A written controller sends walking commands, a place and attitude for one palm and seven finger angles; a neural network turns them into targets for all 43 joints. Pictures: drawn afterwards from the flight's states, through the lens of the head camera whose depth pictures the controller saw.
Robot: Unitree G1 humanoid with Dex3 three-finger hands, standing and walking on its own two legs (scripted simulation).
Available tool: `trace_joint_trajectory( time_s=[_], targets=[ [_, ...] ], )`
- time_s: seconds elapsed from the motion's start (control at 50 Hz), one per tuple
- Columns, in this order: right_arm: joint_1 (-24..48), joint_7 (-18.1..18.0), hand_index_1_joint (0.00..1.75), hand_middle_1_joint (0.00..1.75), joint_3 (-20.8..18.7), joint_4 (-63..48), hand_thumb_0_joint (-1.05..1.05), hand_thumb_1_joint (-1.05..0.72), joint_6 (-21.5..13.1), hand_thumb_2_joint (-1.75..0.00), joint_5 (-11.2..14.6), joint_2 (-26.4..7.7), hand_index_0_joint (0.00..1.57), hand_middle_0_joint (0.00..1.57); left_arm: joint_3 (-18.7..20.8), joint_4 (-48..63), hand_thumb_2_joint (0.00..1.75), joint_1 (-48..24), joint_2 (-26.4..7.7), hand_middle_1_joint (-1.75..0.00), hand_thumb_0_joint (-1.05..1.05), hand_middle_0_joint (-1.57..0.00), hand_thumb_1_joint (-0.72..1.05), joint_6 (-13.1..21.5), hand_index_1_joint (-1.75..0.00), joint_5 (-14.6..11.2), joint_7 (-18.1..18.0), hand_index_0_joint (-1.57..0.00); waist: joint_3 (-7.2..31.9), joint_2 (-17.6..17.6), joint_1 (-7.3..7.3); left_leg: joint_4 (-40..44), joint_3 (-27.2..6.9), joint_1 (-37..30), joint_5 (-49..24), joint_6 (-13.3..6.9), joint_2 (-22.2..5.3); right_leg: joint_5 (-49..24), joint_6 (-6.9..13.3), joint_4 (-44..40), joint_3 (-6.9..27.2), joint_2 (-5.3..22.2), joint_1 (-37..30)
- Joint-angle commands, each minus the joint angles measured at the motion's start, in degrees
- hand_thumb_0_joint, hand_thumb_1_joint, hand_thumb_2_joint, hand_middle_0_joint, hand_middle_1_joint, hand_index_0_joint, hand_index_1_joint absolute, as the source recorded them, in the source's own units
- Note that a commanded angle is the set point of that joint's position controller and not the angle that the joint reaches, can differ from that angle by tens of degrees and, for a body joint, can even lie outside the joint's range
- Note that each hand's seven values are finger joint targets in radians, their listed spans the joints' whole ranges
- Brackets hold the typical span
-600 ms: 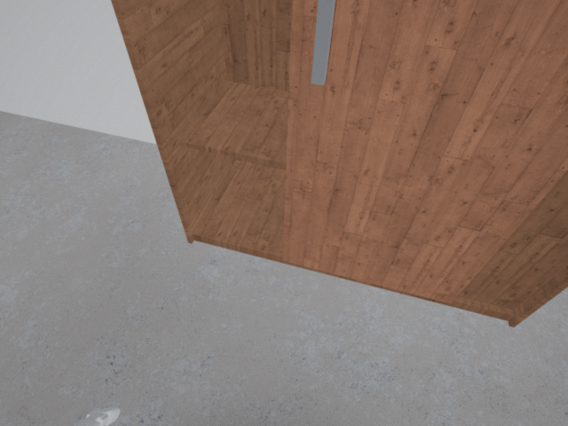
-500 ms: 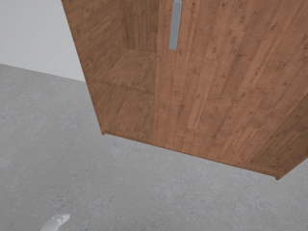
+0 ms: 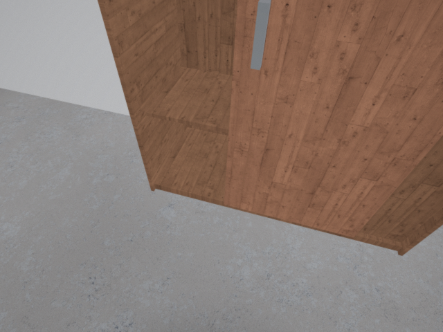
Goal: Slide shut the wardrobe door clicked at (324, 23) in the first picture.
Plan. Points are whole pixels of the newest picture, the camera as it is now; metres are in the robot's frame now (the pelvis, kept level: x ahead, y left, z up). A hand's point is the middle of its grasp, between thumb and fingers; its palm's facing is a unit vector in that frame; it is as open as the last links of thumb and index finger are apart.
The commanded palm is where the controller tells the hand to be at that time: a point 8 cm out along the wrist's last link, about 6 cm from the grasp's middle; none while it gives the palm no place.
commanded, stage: stand and wait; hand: right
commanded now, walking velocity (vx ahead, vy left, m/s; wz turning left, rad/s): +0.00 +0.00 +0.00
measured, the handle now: (261, 33) +0.80 -0.05 +0.18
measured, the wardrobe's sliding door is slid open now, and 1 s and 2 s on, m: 0.41 0.41 0.41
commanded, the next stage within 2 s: look at it before walking up in 0.30 s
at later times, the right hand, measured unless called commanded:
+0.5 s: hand out of the picture +0.08 -0.24 -0.15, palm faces -0.04 +0.94 -0.33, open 7.3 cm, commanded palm none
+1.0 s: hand out of the picture +0.07 -0.25 -0.15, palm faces -0.04 +0.94 -0.33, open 7.3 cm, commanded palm none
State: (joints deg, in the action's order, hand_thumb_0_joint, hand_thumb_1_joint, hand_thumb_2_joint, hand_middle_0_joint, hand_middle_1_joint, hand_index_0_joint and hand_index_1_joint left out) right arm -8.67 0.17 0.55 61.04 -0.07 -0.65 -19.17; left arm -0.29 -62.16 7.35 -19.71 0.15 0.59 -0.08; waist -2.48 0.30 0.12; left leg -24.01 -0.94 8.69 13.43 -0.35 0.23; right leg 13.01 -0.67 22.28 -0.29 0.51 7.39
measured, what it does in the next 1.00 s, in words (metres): stands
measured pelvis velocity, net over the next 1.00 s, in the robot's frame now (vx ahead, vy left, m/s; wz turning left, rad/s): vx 0.00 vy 0.00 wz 0.00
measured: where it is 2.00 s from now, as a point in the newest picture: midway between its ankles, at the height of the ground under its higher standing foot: outside the picture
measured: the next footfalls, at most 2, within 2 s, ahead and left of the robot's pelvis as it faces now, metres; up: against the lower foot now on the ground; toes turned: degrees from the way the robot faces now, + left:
right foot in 1.88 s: +0.02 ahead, -0.13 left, +0.00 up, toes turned +26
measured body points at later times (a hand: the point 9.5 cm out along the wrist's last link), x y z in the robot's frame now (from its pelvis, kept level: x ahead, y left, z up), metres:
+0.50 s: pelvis -0.01 +0.00 +0.00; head -0.01 +0.01 +0.45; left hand +0.06 +0.30 -0.13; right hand +0.08 -0.29 -0.13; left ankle +0.00 +0.11 -0.74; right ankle -0.01 -0.13 -0.74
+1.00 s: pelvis +0.00 +0.00 +0.00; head +0.00 +0.00 +0.45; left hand +0.07 +0.29 -0.13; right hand +0.07 -0.30 -0.13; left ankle +0.00 +0.11 -0.74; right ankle -0.01 -0.13 -0.74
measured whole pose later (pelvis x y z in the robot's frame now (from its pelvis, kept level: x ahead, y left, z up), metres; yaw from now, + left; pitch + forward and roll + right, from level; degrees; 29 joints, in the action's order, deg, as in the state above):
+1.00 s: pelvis +0.00 +0.00 +0.00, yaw +0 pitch -2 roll +0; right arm -8.2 0.2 0.6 62.4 -0.6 -0.7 -19.3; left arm -0.6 -63.8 6.8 -19.2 0.6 0.4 0.0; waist -2.2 0.1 0.1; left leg -20.9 -1.2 8.0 11.3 -0.2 0.4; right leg 11.4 -0.6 19.9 -0.5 0.7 6.9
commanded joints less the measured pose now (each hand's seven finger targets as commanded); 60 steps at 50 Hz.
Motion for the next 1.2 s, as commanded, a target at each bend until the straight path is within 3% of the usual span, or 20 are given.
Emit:
trace_joint_trajectory(
  time_s=[0.0,0.34,0.54,0.74,1.04,1.06,1.1,1.18],
  targets=[
    [3.2,-1.0,0.3,0.3,-2.6,-3.9,0.0,-0.9,-1.5,-0.9,0.1,-12.1,0.2,0.2,2.3,3.3,0.9,-3.6,-10.8,-0.3,0.0,-0.2,0.9,1.4,-0.3,0.0,-0.8,-0.2,3.7,-1.5,-0.03,5.2,-6.2,0.4,-7.5,-1.7,-7.0,-6.2,2.0,-3.4,4.4,5.6,-0.1],
    [3.2,-1.0,0.3,0.3,-2.6,-3.2,0.0,-0.9,-1.8,-0.9,0.1,-12.1,0.2,0.2,2.2,1.9,0.9,-2.5,-10.8,-0.3,0.0,-0.2,0.9,1.5,-0.3,0.0,-0.7,-0.2,4.1,-1.3,0.05,6.1,-6.7,0.2,-8.6,-1.8,-6.9,-7.5,1.7,-3.8,4.6,5.9,-0.3],
    [3.4,-0.9,0.3,0.3,-2.6,-3.3,0.0,-0.9,-1.7,-0.9,0.0,-11.9,0.2,0.2,2.2,2.0,0.9,-2.6,-10.8,-0.3,0.0,-0.2,0.9,1.5,-0.3,0.0,-0.7,-0.2,2.8,-0.9,0.01,7.1,-6.7,1.1,-5.3,-1.4,-6.7,-5.7,1.7,-4.6,4.8,5.9,0.2],
    [2.8,-0.9,0.3,0.3,-2.5,-3.0,0.0,-0.9,-1.7,-0.9,0.1,-11.8,0.2,0.2,2.2,1.9,0.9,-3.0,-11.1,-0.3,0.0,-0.2,0.9,1.7,-0.3,0.0,-0.8,-0.2,4.8,-0.5,-0.02,6.2,-6.1,-0.2,-9.4,-1.4,-6.7,-8.3,1.9,-4.6,4.9,6.2,-1.3],
    [2.4,-1.0,0.3,0.3,-2.6,-2.6,0.0,-0.9,-1.7,-0.9,0.0,-12.1,0.2,0.2,2.2,1.8,0.9,-3.4,-11.4,-0.3,0.0,-0.2,0.9,1.7,-0.3,-0.1,-0.9,-0.2,4.3,-0.8,-0.09,6.1,-6.1,-0.3,-12.8,-1.3,-6.7,-10.5,1.9,-4.7,4.4,6.6,-2.6],
    [2.4,-0.9,0.3,0.3,-2.6,-3.0,0.0,-0.9,-1.3,-0.9,0.0,-11.2,0.2,0.2,2.3,1.9,0.9,-2.7,-10.5,-0.3,0.0,-0.2,0.9,1.6,-0.3,0.0,-1.0,-0.2,4.1,-0.6,0.08,5.2,-6.3,0.5,-14.0,-1.3,-6.5,-10.6,1.7,-3.8,3.6,6.8,-2.8],
    [-0.3,-1.2,0.3,0.3,-2.1,-3.2,0.0,-0.9,0.0,-0.9,0.0,-6.6,0.2,0.2,1.7,2.0,0.9,0.3,-5.3,-0.3,0.0,-0.2,0.9,0.8,-0.3,0.0,-1.2,-0.2,4.6,-1.0,0.21,2.5,-7.1,1.8,-17.2,-0.9,-6.3,-11.5,0.9,-1.0,1.4,7.0,-2.6],
    [-2.2,-1.0,0.3,0.3,-3.0,-6.1,0.0,-0.9,1.5,-0.9,-0.3,-6.1,0.2,0.2,3.0,5.1,0.9,1.9,-5.6,-0.3,0.0,-0.2,0.9,-0.4,-0.3,0.1,-1.8,-0.2,4.0,0.2,0.35,-3.4,-7.9,7.3,-17.8,-0.9,-4.4,-10.1,1.3,2.3,0.1,8.7,-2.1]
  ],
)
